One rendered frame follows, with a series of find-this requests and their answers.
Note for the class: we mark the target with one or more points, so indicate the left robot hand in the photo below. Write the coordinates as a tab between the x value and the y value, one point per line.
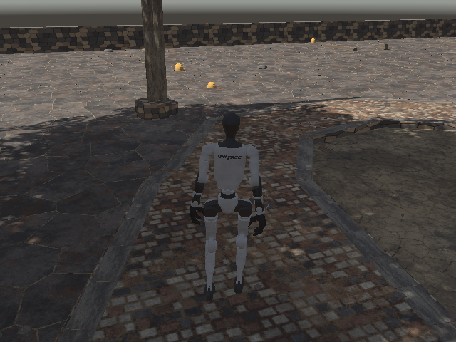
194	215

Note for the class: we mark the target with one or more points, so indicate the robot right upper arm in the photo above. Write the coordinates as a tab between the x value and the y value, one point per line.
252	152

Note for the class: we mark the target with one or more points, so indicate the humanoid robot torso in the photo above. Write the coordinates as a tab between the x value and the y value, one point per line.
229	164

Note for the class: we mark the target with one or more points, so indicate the right robot hand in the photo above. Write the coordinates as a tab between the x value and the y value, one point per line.
262	223

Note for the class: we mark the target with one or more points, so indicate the robot left upper arm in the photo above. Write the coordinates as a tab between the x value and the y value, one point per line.
207	150

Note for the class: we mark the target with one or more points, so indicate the robot left forearm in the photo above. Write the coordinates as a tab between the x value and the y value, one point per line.
197	193

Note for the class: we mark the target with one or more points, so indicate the robot right forearm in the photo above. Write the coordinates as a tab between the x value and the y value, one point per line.
258	198

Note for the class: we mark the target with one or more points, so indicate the robot right thigh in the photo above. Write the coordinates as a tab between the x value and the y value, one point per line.
244	215

